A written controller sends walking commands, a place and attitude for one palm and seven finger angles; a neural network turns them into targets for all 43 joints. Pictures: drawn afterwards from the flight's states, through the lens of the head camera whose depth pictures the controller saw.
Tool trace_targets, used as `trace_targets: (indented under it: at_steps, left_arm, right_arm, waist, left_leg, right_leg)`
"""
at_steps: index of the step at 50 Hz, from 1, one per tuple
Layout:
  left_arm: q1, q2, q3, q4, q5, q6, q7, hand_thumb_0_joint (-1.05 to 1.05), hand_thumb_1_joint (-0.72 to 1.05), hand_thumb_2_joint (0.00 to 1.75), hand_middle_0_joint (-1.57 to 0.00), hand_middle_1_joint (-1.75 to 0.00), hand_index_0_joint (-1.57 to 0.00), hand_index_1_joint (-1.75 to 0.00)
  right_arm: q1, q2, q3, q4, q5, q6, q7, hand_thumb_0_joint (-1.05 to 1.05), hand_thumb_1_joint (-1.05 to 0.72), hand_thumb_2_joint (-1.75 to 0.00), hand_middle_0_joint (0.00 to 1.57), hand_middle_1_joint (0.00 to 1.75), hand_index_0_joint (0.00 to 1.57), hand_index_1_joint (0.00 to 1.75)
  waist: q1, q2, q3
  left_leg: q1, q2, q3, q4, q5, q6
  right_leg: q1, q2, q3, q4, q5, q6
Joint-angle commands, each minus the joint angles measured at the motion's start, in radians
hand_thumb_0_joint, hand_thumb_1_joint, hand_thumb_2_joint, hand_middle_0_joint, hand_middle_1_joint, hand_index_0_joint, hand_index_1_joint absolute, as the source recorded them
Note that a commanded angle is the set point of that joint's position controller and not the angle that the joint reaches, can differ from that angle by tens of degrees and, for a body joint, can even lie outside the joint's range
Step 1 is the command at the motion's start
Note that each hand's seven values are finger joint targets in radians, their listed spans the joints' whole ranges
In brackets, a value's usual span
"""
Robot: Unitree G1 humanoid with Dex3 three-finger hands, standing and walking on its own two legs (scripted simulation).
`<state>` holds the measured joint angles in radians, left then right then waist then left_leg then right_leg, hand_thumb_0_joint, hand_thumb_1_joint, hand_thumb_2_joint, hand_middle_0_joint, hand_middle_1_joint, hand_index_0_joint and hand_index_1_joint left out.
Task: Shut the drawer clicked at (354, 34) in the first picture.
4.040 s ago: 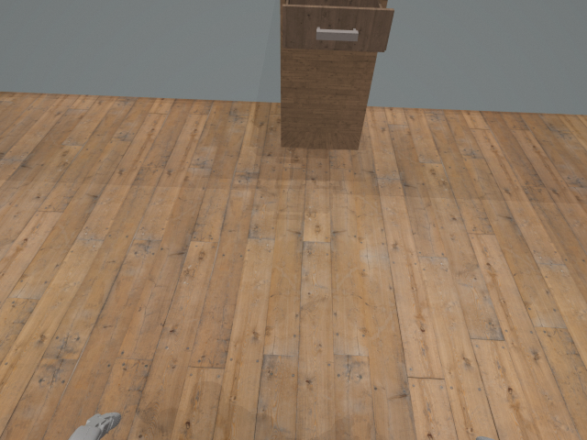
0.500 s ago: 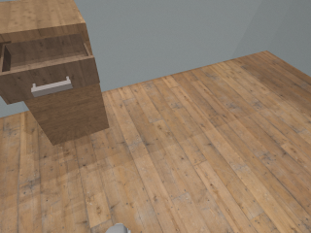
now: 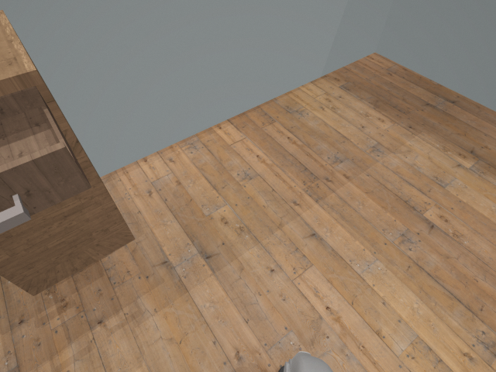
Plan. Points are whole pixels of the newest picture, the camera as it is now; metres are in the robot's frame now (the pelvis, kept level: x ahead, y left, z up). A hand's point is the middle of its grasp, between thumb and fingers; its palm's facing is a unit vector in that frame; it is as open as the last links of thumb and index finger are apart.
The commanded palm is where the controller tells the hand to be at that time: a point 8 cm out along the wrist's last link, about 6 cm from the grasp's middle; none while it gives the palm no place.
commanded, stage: turn to face it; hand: left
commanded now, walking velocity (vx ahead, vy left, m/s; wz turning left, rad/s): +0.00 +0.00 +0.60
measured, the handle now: out of the picture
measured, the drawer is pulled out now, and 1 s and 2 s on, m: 0.27 0.27 0.27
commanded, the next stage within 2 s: take the last steps up to it in 1.00 s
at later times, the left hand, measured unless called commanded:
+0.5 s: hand out of the picture +0.05 +0.22 -0.19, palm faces +0.33 -0.92 -0.19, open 7.3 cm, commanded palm none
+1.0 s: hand out of the picture -0.01 +0.17 -0.14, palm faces +0.53 -0.80 -0.29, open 7.4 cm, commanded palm none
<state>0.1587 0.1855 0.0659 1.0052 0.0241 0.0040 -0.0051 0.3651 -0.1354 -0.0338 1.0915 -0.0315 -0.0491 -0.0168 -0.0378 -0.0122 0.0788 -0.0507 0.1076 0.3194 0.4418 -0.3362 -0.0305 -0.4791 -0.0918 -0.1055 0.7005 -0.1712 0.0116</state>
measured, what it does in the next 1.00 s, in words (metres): steps on the spot, turning left: right foot, then left foot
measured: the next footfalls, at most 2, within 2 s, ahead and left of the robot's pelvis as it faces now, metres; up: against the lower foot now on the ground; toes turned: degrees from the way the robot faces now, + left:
right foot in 0.04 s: +0.15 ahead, -0.12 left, +0.00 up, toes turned -7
left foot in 0.46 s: +0.05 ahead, +0.12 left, +0.00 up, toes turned +24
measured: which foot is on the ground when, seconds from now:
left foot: down 0.00-0.04, up 0.06-0.44, down 0.46-0.88, up 0.90-1.00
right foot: up 0.00-0.02, down 0.04-0.46, up 0.48-0.84, down 0.86-1.00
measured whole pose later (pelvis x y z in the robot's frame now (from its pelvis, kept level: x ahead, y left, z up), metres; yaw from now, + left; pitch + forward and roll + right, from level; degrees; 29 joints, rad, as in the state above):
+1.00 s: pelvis +0.03 -0.04 +0.00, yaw +31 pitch -1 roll +1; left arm 0.22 0.16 0.03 0.92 0.02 0.01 0.02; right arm 0.17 -0.25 -0.08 0.95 -0.02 0.08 0.02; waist 0.00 0.06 0.06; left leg -0.50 -0.03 -0.03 1.05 -0.42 -0.04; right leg -0.22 -0.05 -0.11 0.53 -0.30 -0.02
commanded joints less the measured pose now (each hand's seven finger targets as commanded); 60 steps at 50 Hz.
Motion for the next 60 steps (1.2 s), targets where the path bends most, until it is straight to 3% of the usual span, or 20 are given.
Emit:
trace_targets:
  at_steps: [1, 2, 3, 11, 17, 20, 21, 23, 24, 27, 30, 35, 41, 42, 44, 45, 48, 50, 56, 60]
  left_arm:
    - [0.225, 0.090, 0.003, 0.030, 0.008, -0.051, 0.020, 0.00, 0.90, 0.90, -0.20, -0.30, -0.20, -0.30]
    - [0.262, 0.181, 0.023, 0.038, 0.010, -0.062, 0.028, 0.00, 0.90, 0.90, -0.20, -0.30, -0.20, -0.30]
    - [0.265, 0.217, 0.022, 0.023, -0.006, -0.053, 0.025, 0.00, 0.90, 0.90, -0.20, -0.30, -0.20, -0.30]
    - [-0.009, 0.115, 0.015, -0.075, -0.001, -0.019, 0.052, 0.00, 0.90, 0.90, -0.20, -0.30, -0.20, -0.30]
    - [0.002, 0.153, 0.035, -0.095, 0.010, 0.001, 0.051, 0.00, 0.90, 0.90, -0.20, -0.30, -0.20, -0.30]
    - [-0.004, 0.162, 0.041, -0.109, 0.004, 0.013, 0.046, 0.00, 0.90, 0.90, -0.20, -0.30, -0.20, -0.30]
    - [-0.003, 0.151, 0.038, -0.118, -0.006, 0.020, 0.041, 0.00, 0.90, 0.90, -0.20, -0.30, -0.20, -0.30]
    - [-0.077, 0.064, 0.021, -0.200, -0.009, 0.033, 0.025, 0.00, 0.90, 0.90, -0.20, -0.30, -0.20, -0.30]
    - [-0.099, 0.091, 0.026, -0.207, -0.002, 0.034, 0.017, 0.00, 0.90, 0.90, -0.20, -0.30, -0.20, -0.30]
    - [-0.034, 0.110, 0.044, -0.160, 0.003, 0.035, 0.007, 0.00, 0.90, 0.90, -0.20, -0.30, -0.20, -0.30]
    - [0.019, 0.114, 0.037, -0.134, -0.004, 0.030, 0.010, 0.00, 0.90, 0.90, -0.20, -0.30, -0.20, -0.30]
    - [-0.014, 0.104, 0.021, -0.155, -0.016, 0.028, 0.024, 0.00, 0.90, 0.90, -0.20, -0.30, -0.20, -0.30]
    - [0.122, 0.110, 0.014, -0.123, -0.024, 0.011, 0.034, 0.00, 0.90, 0.90, -0.20, -0.30, -0.20, -0.30]
    - [0.158, 0.131, 0.018, -0.114, -0.020, 0.002, 0.038, 0.00, 0.90, 0.90, -0.20, -0.30, -0.20, -0.30]
    - [0.157, 0.285, 0.040, -0.131, 0.004, -0.011, 0.046, 0.00, 0.90, 0.90, -0.20, -0.30, -0.20, -0.30]
    - [0.136, 0.261, 0.032, -0.141, 0.000, -0.010, 0.046, 0.00, 0.90, 0.90, -0.20, -0.30, -0.20, -0.30]
    - [0.023, 0.170, 0.012, -0.158, -0.006, -0.015, 0.048, 0.00, 0.90, 0.90, -0.20, -0.30, -0.20, -0.30]
    - [0.048, 0.165, 0.010, -0.152, -0.002, -0.020, 0.045, 0.00, 0.90, 0.90, -0.20, -0.30, -0.20, -0.30]
    - [0.170, 0.196, 0.018, -0.098, 0.008, -0.020, 0.040, 0.00, 0.90, 0.90, -0.20, -0.30, -0.20, -0.30]
    - [0.206, 0.215, 0.026, -0.058, 0.011, -0.026, 0.030, 0.00, 0.90, 0.90, -0.20, -0.30, -0.20, -0.30]
  right_arm:
    - [0.033, -0.101, -0.017, -0.020, 0.020, -0.002, 0.001, 0.00, -0.90, -0.90, 0.20, 0.30, 0.20, 0.30]
    - [0.079, -0.045, -0.013, -0.036, 0.026, 0.006, 0.007, 0.00, -0.90, -0.90, 0.20, 0.30, 0.20, 0.30]
    - [0.075, -0.071, -0.018, -0.058, 0.034, 0.034, -0.002, 0.00, -0.90, -0.90, 0.20, 0.30, 0.20, 0.30]
    - [0.032, -0.052, -0.035, -0.063, 0.015, 0.097, 0.019, 0.00, -0.90, -0.90, 0.20, 0.30, 0.20, 0.30]
    - [-0.067, -0.066, -0.046, -0.143, 0.011, 0.099, 0.032, 0.00, -0.90, -0.90, 0.20, 0.30, 0.20, 0.30]
    - [-0.033, -0.094, -0.052, -0.162, 0.008, 0.091, 0.032, 0.00, -0.90, -0.90, 0.20, 0.30, 0.20, 0.30]
    - [-0.004, -0.126, -0.058, -0.160, 0.006, 0.085, 0.033, 0.00, -0.90, -0.90, 0.20, 0.30, 0.20, 0.30]
    - [0.050, -0.299, -0.093, -0.188, -0.004, 0.072, 0.022, 0.00, -0.90, -0.90, 0.20, 0.30, 0.20, 0.30]
    - [0.023, -0.316, -0.095, -0.188, -0.007, 0.068, 0.016, 0.00, -0.90, -0.90, 0.20, 0.30, 0.20, 0.30]
    - [-0.169, -0.263, -0.075, -0.240, 0.002, 0.056, 0.003, 0.00, -0.90, -0.90, 0.20, 0.30, 0.20, 0.30]
    - [-0.151, -0.257, -0.071, -0.242, 0.008, 0.047, -0.002, 0.00, -0.90, -0.90, 0.20, 0.30, 0.20, 0.30]
    - [-0.087, -0.272, -0.076, -0.216, 0.006, 0.059, -0.001, 0.00, -0.90, -0.90, 0.20, 0.30, 0.20, 0.30]
    - [-0.175, -0.273, -0.075, -0.234, 0.011, 0.079, 0.011, 0.00, -0.90, -0.90, 0.20, 0.30, 0.20, 0.30]
    - [-0.183, -0.252, -0.073, -0.239, 0.018, 0.079, 0.015, 0.00, -0.90, -0.90, 0.20, 0.30, 0.20, 0.30]
    - [-0.212, -0.163, -0.058, -0.282, 0.024, 0.082, 0.022, 0.00, -0.90, -0.90, 0.20, 0.30, 0.20, 0.30]
    - [-0.222, -0.200, -0.069, -0.275, 0.017, 0.090, 0.022, 0.00, -0.90, -0.90, 0.20, 0.30, 0.20, 0.30]
    - [-0.180, -0.193, -0.071, -0.209, 0.012, 0.108, 0.032, 0.00, -0.90, -0.90, 0.20, 0.30, 0.20, 0.30]
    - [-0.179, -0.171, -0.063, -0.195, 0.013, 0.109, 0.034, 0.00, -0.90, -0.90, 0.20, 0.30, 0.20, 0.30]
    - [-0.272, -0.139, -0.043, -0.205, 0.018, 0.101, 0.032, 0.00, -0.90, -0.90, 0.20, 0.30, 0.20, 0.30]
    - [-0.268, -0.129, -0.030, -0.200, 0.016, 0.075, 0.037, 0.00, -0.90, -0.90, 0.20, 0.30, 0.20, 0.30]
  waist:
    - [0.106, 0.007, -0.160]
    - [0.101, -0.211, -0.247]
    - [0.097, -0.202, -0.252]
    - [0.011, -0.120, -0.112]
    - [0.039, -0.138, -0.058]
    - [0.010, -0.079, -0.082]
    - [-0.009, 0.030, -0.090]
    - [-0.065, 0.449, -0.032]
    - [-0.047, 0.294, -0.049]
    - [0.026, 0.225, -0.072]
    - [0.025, 0.137, -0.137]
    - [-0.014, 0.132, -0.160]
    - [0.047, 0.165, -0.161]
    - [0.065, 0.109, -0.169]
    - [0.079, -0.303, -0.111]
    - [0.074, -0.193, -0.100]
    - [0.010, -0.143, -0.033]
    - [0.021, -0.146, -0.040]
    - [0.089, -0.160, -0.066]
    - [0.106, -0.170, -0.095]
  left_leg:
    - [-0.177, 0.111, -0.123, 0.177, 0.370, 0.052]
    - [-0.344, -0.004, -0.101, 0.395, -0.120, 0.006]
    - [-0.325, -0.026, -0.206, 0.558, -0.333, 0.003]
    - [-0.374, 0.012, -0.249, 0.661, -0.101, -0.023]
    - [-0.355, 0.006, -0.204, 0.448, -0.122, -0.016]
    - [-0.251, -0.018, -0.177, 0.228, -0.011, -0.010]
    - [-0.168, -0.013, -0.214, 0.092, 0.061, -0.001]
    - [-0.200, 0.332, -0.780, -0.236, 0.121, 0.182]
    - [-0.241, 0.350, -0.768, -0.244, 0.083, 0.229]
    - [-0.250, 0.174, -0.573, -0.188, 0.038, 0.154]
    - [-0.111, 0.133, -0.518, -0.135, 0.275, 0.168]
    - [-0.015, 0.154, -0.579, -0.085, 0.468, 0.216]
    - [-0.189, 0.086, -0.587, -0.009, 0.443, 0.166]
    - [-0.262, 0.042, -0.559, 0.050, 0.354, 0.121]
    - [-0.534, -0.167, -0.339, 0.445, -0.231, -0.005]
    - [-0.503, -0.131, -0.398, 0.606, -0.229, 0.007]
    - [-0.506, -0.090, -0.376, 0.757, -0.070, -0.014]
    - [-0.487, -0.091, -0.347, 0.734, -0.040, -0.026]
    - [-0.415, -0.090, -0.285, 0.453, -0.108, -0.034]
    - [-0.335, -0.089, -0.250, 0.273, -0.130, -0.006]
  right_leg:
    - [0.459, -0.059, 0.036, -0.239, 0.376, 0.003]
    - [0.613, -0.299, 0.254, -0.238, 0.686, -0.083]
    - [0.520, -0.388, 0.271, -0.294, 0.766, -0.170]
    - [0.208, -0.288, 0.017, -0.437, 0.033, -0.117]
    - [0.180, -0.323, -0.016, -0.426, -0.125, -0.119]
    - [0.157, -0.298, -0.080, -0.280, -0.135, -0.075]
    - [0.085, -0.264, -0.102, -0.168, -0.181, -0.038]
    - [-0.185, -0.037, -0.083, 0.299, -0.457, 0.072]
    - [-0.166, -0.050, 0.034, 0.416, -0.383, 0.050]
    - [-0.153, -0.034, 0.086, 0.489, -0.188, 0.060]
    - [-0.128, -0.012, 0.083, 0.425, -0.166, 0.080]
    - [-0.061, 0.020, 0.085, 0.216, -0.278, 0.085]
    - [0.255, 0.069, 0.054, -0.178, -0.121, 0.059]
    - [0.364, 0.036, 0.073, -0.325, -0.024, 0.052]
    - [0.410, -0.377, 0.454, -0.443, 0.173, -0.125]
    - [0.308, -0.377, 0.390, -0.426, 0.184, -0.171]
    - [0.261, -0.228, 0.207, -0.391, 0.230, -0.126]
    - [0.283, -0.202, 0.141, -0.380, 0.234, -0.119]
    - [0.393, -0.225, 0.146, -0.371, 0.277, -0.148]
    - [0.418, -0.250, 0.192, -0.406, 0.040, -0.154]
